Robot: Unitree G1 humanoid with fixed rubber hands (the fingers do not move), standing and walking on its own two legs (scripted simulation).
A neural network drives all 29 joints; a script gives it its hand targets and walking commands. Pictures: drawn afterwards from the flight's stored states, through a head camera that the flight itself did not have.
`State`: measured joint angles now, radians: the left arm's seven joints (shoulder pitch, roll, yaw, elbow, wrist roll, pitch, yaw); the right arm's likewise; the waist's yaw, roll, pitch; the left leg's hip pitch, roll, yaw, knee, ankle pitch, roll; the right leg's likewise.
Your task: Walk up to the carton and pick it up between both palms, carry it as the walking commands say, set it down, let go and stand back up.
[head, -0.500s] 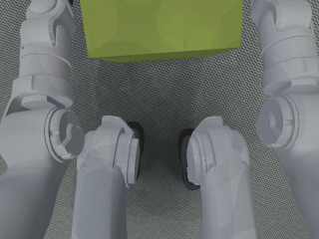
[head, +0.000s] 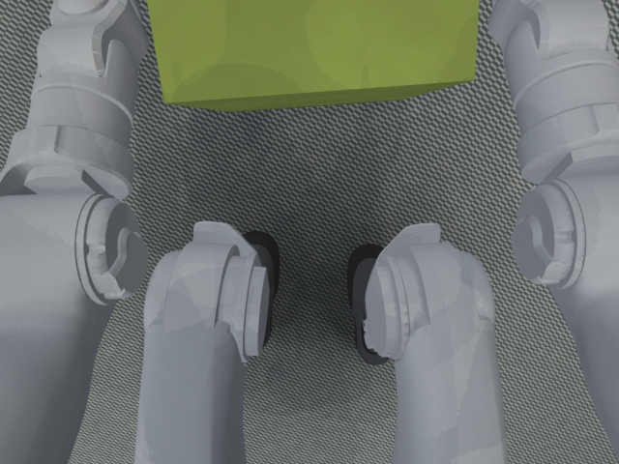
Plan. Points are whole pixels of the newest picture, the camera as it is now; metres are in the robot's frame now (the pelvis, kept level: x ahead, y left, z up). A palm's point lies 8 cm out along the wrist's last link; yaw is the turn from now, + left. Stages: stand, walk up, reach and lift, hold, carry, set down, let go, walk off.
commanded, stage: set down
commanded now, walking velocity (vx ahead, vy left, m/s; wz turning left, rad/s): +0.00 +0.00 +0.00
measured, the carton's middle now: out of the picture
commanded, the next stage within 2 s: let go in 1.60 s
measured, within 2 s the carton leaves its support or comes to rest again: neither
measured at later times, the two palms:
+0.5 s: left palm out of the picture +0.56 +0.21 -0.12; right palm out of the picture +0.58 -0.19 -0.12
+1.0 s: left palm out of the picture +0.55 +0.22 +0.05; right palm out of the picture +0.58 -0.20 +0.05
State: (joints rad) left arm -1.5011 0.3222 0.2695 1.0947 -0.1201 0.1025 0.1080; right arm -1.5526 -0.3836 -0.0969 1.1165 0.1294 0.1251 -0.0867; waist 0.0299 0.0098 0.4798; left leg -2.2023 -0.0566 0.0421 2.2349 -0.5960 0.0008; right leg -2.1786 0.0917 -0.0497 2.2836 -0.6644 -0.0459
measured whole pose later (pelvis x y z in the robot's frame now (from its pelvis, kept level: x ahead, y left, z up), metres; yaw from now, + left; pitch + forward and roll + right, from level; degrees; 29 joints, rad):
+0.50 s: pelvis +0.00 +0.00 +0.01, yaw +0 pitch +35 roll +1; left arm -1.46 0.38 0.20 1.01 -0.22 0.15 0.12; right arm -1.53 -0.48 -0.06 1.07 0.21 0.16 -0.07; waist 0.04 0.00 0.39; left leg -2.22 -0.04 0.05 2.19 -0.57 0.02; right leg -2.20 0.06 -0.05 2.23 -0.64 -0.05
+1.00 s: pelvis +0.01 +0.01 +0.14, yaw -1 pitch +46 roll +1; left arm -1.30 0.32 0.30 0.89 -0.11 0.23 0.07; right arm -1.39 -0.45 -0.19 1.01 0.09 0.23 0.01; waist 0.05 0.00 0.05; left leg -2.02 -0.05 0.02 1.71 -0.48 0.02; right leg -2.00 0.07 -0.01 1.74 -0.53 -0.03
